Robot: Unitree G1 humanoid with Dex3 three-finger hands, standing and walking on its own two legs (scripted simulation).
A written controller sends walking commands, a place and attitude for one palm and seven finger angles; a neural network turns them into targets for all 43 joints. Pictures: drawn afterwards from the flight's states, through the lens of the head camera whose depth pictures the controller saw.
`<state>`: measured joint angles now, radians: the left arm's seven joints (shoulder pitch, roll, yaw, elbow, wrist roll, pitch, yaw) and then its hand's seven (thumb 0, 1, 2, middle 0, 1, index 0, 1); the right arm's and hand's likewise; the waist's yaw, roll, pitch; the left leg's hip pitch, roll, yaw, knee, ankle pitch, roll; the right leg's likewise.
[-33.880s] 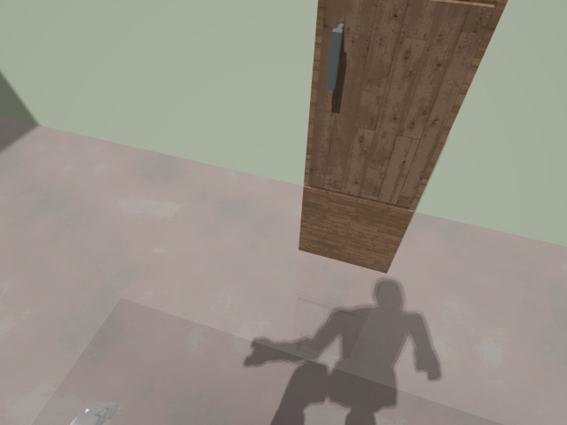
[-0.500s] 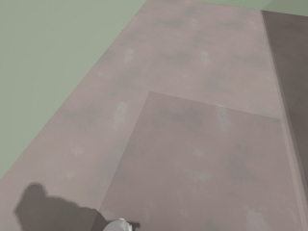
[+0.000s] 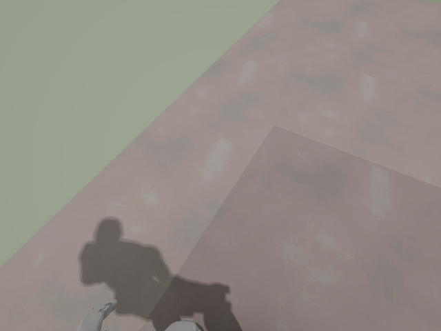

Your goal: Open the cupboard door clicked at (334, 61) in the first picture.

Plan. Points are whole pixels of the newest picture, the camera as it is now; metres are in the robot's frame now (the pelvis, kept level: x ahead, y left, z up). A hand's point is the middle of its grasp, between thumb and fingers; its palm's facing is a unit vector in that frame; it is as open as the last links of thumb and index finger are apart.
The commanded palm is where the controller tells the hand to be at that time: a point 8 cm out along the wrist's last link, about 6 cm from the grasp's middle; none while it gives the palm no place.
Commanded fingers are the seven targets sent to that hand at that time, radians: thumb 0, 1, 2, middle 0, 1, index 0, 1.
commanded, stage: turn to face it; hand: left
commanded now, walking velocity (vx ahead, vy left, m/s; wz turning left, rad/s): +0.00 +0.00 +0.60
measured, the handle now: out of the picture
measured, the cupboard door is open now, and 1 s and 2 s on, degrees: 54 54 54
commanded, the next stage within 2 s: none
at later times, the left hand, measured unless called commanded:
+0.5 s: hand out of the picture -0.02 +0.21 -0.17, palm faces +0.36 -0.90 -0.26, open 7.4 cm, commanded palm none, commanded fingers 0.00 0.90 0.90 -0.20 -0.30 -0.20 -0.30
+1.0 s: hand out of the picture -0.04 +0.15 -0.16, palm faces +0.62 -0.76 -0.21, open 7.4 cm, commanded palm none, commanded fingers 0.00 0.90 0.90 -0.20 -0.30 -0.20 -0.30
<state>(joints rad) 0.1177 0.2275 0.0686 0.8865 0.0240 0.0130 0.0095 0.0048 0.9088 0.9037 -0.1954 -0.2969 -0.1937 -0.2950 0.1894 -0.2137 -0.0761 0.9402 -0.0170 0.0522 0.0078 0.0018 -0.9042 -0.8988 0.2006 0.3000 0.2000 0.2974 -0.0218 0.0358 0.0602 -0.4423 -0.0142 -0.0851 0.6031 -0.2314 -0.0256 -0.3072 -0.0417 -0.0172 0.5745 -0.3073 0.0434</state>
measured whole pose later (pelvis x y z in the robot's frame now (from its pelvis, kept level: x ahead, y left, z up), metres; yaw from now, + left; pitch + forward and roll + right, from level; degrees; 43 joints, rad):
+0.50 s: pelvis +0.01 -0.01 +0.00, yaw +20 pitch +0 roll +0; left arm 0.20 0.27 0.07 0.94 0.02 0.07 0.01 0.01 0.91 0.90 -0.20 -0.30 -0.20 -0.30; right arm 0.10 -0.23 -0.05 0.88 -0.02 0.03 0.01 0.00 -0.91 -0.90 0.20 0.30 0.20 0.30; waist 0.02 -0.05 0.11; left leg -0.32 0.01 0.05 0.60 -0.28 0.01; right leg -0.46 -0.11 -0.06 1.10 -0.49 0.08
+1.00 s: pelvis +0.02 -0.04 +0.01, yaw +39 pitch +0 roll +1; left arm 0.21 0.19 0.04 0.89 0.03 0.01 0.01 0.01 0.91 0.90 -0.20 -0.30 -0.20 -0.30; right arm 0.12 -0.24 -0.07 0.93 -0.01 0.07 0.03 0.00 -0.91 -0.90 0.19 0.30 0.19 0.30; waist 0.00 -0.04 0.12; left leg -0.36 0.03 0.10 0.72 -0.41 -0.05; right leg -0.23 -0.17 -0.23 0.58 -0.33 0.04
